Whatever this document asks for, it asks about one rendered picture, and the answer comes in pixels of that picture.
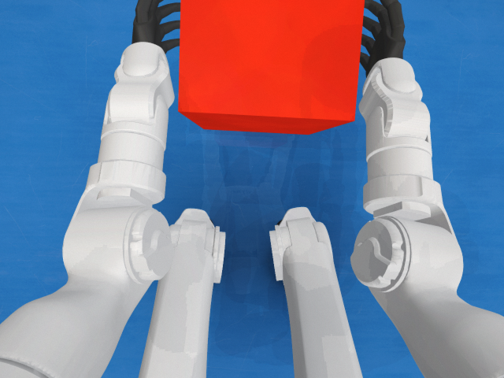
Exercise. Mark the left robot shin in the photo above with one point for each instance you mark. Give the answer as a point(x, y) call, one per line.
point(188, 214)

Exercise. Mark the right robot hand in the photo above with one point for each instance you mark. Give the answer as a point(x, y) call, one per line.
point(388, 33)

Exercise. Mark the left robot forearm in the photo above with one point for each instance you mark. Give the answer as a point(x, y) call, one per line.
point(134, 133)

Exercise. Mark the right robot forearm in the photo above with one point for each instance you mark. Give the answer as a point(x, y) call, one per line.
point(398, 147)

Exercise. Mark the robot left thigh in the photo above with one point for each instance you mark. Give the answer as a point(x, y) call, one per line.
point(177, 341)

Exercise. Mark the robot left upper arm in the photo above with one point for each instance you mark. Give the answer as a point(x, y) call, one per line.
point(112, 256)

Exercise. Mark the robot right upper arm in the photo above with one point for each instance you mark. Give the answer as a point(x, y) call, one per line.
point(413, 270)

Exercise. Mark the left robot hand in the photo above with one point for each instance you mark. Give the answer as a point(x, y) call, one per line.
point(147, 27)

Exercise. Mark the carton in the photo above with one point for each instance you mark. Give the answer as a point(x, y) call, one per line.
point(276, 66)

